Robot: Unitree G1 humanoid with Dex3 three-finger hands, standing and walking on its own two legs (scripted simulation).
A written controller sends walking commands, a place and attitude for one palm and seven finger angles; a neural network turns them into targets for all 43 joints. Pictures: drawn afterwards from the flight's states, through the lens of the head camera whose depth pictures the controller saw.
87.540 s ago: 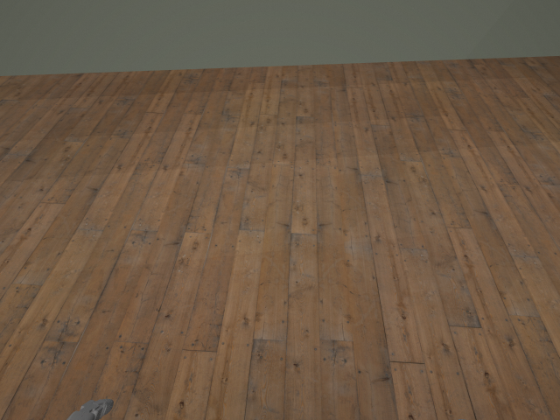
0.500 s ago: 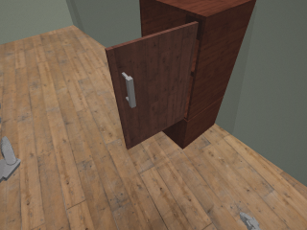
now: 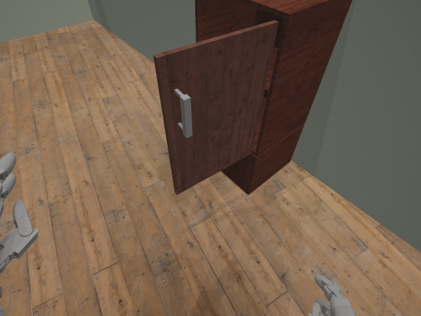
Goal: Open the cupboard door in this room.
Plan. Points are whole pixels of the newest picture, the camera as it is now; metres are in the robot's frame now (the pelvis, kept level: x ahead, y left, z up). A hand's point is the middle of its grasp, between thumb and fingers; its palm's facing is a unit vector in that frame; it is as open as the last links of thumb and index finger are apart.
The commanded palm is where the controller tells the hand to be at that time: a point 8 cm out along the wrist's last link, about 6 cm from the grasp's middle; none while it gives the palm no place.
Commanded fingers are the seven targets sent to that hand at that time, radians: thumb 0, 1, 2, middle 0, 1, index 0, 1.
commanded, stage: stop stepping back and stand still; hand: left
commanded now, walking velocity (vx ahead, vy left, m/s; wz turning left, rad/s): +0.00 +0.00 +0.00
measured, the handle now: (182, 113) +0.63 +0.13 +0.01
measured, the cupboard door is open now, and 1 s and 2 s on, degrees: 84 84 84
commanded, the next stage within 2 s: let the arm hang, fingers relaxed in 0.26 s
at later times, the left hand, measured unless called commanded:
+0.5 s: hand (77, 282) +0.18 +0.27 -0.04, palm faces +0.12 -0.89 -0.45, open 7.4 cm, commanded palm none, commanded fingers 0.00 0.90 0.90 -0.20 -0.30 -0.20 -0.30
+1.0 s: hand out of the picture -0.02 +0.18 -0.17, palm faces +0.05 -0.97 -0.25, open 7.3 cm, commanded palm none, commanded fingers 0.00 0.90 0.90 -0.20 -0.30 -0.20 -0.30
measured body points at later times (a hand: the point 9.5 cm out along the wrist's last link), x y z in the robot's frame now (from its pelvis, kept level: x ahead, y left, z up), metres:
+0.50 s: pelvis -0.01 +0.02 -0.01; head +0.01 -0.01 +0.44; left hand +0.17 +0.32 -0.02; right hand +0.16 -0.23 -0.13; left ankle +0.02 +0.11 -0.74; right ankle +0.02 -0.09 -0.74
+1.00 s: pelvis +0.00 -0.01 +0.00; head +0.01 -0.03 +0.45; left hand -0.02 +0.23 -0.15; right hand -0.01 -0.22 -0.17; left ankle +0.02 +0.11 -0.74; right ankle +0.02 -0.09 -0.74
